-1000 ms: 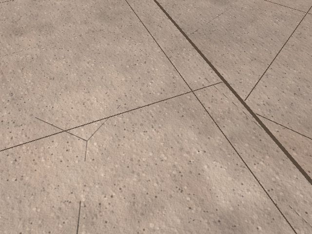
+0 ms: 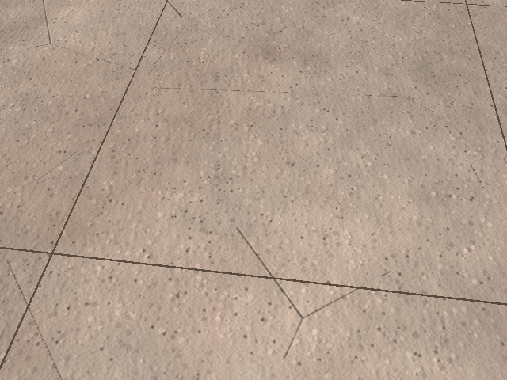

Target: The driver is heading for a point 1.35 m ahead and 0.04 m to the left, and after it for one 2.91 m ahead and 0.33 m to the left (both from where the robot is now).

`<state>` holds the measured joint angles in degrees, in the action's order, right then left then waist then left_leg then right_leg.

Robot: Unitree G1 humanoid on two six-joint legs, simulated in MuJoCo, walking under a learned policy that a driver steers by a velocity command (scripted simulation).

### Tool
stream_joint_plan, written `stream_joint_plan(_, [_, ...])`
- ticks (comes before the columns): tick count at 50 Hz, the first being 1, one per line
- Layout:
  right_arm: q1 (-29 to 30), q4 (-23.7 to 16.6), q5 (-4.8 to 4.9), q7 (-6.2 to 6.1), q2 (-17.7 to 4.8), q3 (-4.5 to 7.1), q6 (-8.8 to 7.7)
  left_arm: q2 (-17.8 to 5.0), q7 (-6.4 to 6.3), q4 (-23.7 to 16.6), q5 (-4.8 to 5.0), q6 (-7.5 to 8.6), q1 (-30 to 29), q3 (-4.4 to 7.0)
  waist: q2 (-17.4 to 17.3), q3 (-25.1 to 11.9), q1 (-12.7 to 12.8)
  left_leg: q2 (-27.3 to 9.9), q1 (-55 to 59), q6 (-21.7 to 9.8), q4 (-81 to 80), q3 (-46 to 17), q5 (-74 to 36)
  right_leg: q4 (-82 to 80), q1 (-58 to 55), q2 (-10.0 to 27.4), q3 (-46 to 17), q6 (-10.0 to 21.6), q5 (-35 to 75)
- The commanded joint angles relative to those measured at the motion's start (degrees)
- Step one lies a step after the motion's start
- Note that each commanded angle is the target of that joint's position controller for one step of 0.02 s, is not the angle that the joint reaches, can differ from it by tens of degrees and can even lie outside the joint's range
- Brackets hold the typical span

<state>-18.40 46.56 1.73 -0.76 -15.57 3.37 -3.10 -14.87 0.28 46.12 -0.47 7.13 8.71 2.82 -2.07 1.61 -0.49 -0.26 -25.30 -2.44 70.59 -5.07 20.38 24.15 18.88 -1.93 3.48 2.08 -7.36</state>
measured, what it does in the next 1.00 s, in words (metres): walks ahead, turning left: left foot, then right foot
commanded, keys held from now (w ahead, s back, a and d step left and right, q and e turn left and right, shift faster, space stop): w+q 0.30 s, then w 0.70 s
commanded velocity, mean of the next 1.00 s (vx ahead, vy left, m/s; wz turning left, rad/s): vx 0.50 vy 0.00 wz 0.31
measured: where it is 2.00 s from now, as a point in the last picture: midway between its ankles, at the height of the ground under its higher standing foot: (188, 201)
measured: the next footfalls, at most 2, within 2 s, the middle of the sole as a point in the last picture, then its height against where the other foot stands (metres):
left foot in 0.38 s outside the picture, level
right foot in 0.94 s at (241, 291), level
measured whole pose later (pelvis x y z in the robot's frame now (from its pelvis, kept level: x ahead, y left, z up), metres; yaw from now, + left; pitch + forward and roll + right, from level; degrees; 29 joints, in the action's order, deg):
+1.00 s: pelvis +0.55 +0.12 -0.02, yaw +17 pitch +3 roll +0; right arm -22.0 48.5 0.8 -0.4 -16.3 3.3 -3.4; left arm -15.0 2.7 44.0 0.2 6.2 4.1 2.3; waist -0.7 1.3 -2.1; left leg 1.4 -9.0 -1.6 52.3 -3.7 27.6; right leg 33.7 28.8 -0.5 3.3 3.8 -8.3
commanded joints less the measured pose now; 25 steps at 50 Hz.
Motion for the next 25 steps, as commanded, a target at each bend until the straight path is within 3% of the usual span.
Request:
stream_joint_plan(1, [-1.8,-4.7,0.24,0.28,-1.9,0.83,0.27,-4.7,0.29,-1.2,-0.05,0.76,1.7,1.32,6.5,-2.5,0.0,-7.0,-10.3,0.0,-0.3,-1.5,-3.3,-15.4,-9.2,16.1,-14.9,9.5,0.4])
stream_joint_plan(5, [3.3,-8.3,-0.55,0.33,-1.8,0.57,0.89,-7.9,0.30,0.5,0.28,1.09,3.2,2.51,4.6,-0.5,0.4,-8.4,-15.9,1.0,-8.1,-1.6,-9.8,-17.7,-10.0,17.6,-8.1,11.1,7.4])
stream_joint_plan(10, [12.2,-11.5,-0.41,2.30,-1.6,0.05,-0.11,-10.0,-0.09,1.2,0.52,-0.08,4.9,2.79,4.3,0.7,3.5,-7.2,-14.5,0.7,-23.9,2.8,-22.5,-16.2,-13.3,15.8,1.2,8.4,10.3])
stream_joint_plan(12, [15.8,-13.3,-0.28,3.03,-1.5,-0.09,-0.02,-11.1,-0.15,1.6,1.01,-0.71,6.7,2.97,4.6,1.7,4.9,-6.6,-14.1,0.2,-28.1,4.7,-22.0,-15.4,-15.8,16.7,2.5,7.6,8.9])
stream_joint_plan(15, [18.5,-15.8,-0.21,3.87,-2.5,0.20,0.25,-12.6,-0.22,2.4,1.87,-1.96,8.2,3.46,5.2,2.9,5.0,-5.3,-14.1,-1.6,-32.0,6.8,-15.4,-12.6,-21.1,18.8,3.8,6.2,11.7])
stream_joint_plan(17, [15.7,-16.1,-0.62,3.88,-3.9,1.03,0.36,-13.7,-0.37,2.7,2.26,-2.72,8.4,3.66,6.6,0.4,2.4,-1.6,-6.7,-3.8,-34.0,9.5,-9.1,-5.4,-22.2,19.1,5.4,5.3,28.3])
stream_joint_plan(18, [8.8,-14.4,-0.73,3.70,-5.7,2.24,0.34,-14.0,-0.51,2.7,2.31,-3.20,7.6,3.58,6.3,-3.4,-2.2,1.4,3.1,-5.5,-37.4,11.3,-10.3,4.0,-20.8,17.7,7.4,4.3,36.8])
stream_joint_plan(19, [-1.8,-11.1,-0.58,2.96,-9.3,4.28,0.47,-12.0,-0.75,2.6,1.74,-3.29,8.5,2.72,4.4,-9.1,-6.8,3.4,19.3,-7.4,-38.8,10.5,-13.4,17.2,-13.4,15.1,9.1,2.5,36.3])
stream_joint_plan(20, [-9.5,-9.8,-0.75,1.67,-15.6,5.85,0.83,-6.9,-0.47,0.4,-0.34,-2.62,10.0,0.86,-7.4,-15.0,-7.7,-10.7,38.4,-12.6,-39.9,-11.1,-13.5,38.5,6.4,10.4,9.9,-0.8,7.4])
stream_joint_plan(21, [-8.4,-10.8,-0.68,1.95,-17.4,5.33,0.19,-4.3,0.31,-0.6,0.54,-0.56,12.9,-0.35,-14.5,-24.0,-3.6,-21.6,47.4,-21.4,-51.3,-40.6,-6.8,53.6,20.9,1.4,-1.2,-2.2,-25.7])
stream_joint_plan(22, [-7.7,-10.6,-1.18,2.63,-12.0,3.76,-0.50,-10.1,0.91,-1.0,2.96,0.55,7.4,1.18,-6.1,-20.7,-6.3,-20.6,45.0,-18.3,-53.2,-35.7,-7.4,56.8,26.4,4.6,-7.4,-1.4,-22.5])
stream_joint_plan(23, [-4.9,-10.4,-1.34,2.76,-10.1,3.14,-0.85,-9.7,1.06,-2.2,3.74,0.89,4.1,1.02,-5.2,-13.5,-5.1,-18.6,37.5,-16.0,-52.5,-25.9,-12.1,54.6,27.7,6.8,-6.3,-0.3,-18.3])
stream_joint_plan(24, [-0.4,-10.8,-1.15,2.84,-8.3,2.55,-1.04,-8.7,0.52,-1.8,2.57,0.74,3.0,0.86,-0.1,-9.4,-2.7,-15.9,28.8,-13.9,-52.7,-18.9,-17.5,50.1,24.9,9.5,-6.2,-0.3,-13.8])
stream_joint_plan(25, [2.9,-11.2,-1.37,2.87,-6.1,1.84,-1.31,-8.9,0.21,-1.4,1.51,0.13,3.3,1.26,-0.6,-7.5,-0.6,-13.6,22.7,-12.7,-54.0,-14.2,-21.4,46.2,21.3,11.1,-6.7,-0.4,-11.1])
Over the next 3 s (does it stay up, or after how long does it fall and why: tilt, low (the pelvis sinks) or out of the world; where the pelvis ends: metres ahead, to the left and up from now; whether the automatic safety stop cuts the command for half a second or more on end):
stays up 1.61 0.08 -0.01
